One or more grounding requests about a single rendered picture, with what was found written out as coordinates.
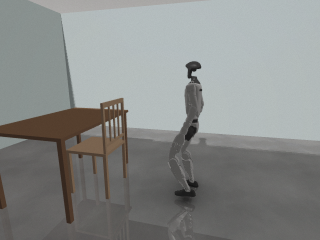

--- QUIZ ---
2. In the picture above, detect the humanoid robot head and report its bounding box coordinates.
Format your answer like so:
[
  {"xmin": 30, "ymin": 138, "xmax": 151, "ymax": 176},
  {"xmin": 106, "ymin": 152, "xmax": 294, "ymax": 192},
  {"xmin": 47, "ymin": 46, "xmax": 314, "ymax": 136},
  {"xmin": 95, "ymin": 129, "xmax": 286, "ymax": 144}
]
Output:
[{"xmin": 185, "ymin": 61, "xmax": 201, "ymax": 84}]

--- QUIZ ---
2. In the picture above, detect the table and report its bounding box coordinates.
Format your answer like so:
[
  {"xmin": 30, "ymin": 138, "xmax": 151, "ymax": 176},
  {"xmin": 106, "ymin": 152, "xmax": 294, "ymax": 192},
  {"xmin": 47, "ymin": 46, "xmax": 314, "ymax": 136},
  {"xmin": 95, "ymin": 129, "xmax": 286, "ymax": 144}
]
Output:
[{"xmin": 0, "ymin": 107, "xmax": 128, "ymax": 224}]

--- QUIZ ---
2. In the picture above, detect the left robot foot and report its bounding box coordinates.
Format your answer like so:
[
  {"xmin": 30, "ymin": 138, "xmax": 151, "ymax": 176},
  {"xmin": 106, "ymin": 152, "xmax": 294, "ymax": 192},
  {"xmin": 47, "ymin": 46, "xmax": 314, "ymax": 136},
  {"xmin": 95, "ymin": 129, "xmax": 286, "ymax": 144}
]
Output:
[{"xmin": 174, "ymin": 189, "xmax": 196, "ymax": 197}]

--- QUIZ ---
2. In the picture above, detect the robot left forearm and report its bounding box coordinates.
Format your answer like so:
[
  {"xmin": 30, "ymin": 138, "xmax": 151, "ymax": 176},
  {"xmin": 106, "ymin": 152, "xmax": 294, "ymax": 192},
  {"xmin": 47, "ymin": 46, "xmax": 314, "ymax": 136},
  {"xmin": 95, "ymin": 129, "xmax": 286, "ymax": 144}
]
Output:
[{"xmin": 180, "ymin": 106, "xmax": 197, "ymax": 135}]

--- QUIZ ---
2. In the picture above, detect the robot left hand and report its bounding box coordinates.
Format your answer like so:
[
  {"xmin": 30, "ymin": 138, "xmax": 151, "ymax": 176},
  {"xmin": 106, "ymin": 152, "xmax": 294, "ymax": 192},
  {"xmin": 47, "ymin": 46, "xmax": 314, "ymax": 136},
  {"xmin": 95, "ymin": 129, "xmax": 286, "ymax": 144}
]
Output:
[{"xmin": 171, "ymin": 133, "xmax": 185, "ymax": 153}]

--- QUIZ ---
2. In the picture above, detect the left robot upper arm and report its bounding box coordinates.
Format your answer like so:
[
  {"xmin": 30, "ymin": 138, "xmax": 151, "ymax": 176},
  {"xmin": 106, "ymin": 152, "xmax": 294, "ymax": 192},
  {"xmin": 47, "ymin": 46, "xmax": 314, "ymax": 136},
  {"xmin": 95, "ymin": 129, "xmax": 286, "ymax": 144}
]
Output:
[{"xmin": 185, "ymin": 83, "xmax": 199, "ymax": 113}]

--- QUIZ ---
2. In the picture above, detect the right robot upper arm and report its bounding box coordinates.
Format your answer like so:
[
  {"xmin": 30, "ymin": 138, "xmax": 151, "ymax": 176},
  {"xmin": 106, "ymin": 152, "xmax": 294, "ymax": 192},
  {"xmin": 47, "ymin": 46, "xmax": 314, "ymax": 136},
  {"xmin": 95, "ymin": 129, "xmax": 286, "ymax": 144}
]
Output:
[{"xmin": 201, "ymin": 95, "xmax": 204, "ymax": 108}]

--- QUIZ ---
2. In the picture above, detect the chair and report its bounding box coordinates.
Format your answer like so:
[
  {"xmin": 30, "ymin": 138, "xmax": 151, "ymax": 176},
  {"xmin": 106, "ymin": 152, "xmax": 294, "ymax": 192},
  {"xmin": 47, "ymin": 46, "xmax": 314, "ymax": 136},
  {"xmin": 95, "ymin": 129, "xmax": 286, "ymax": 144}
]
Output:
[{"xmin": 66, "ymin": 98, "xmax": 127, "ymax": 200}]

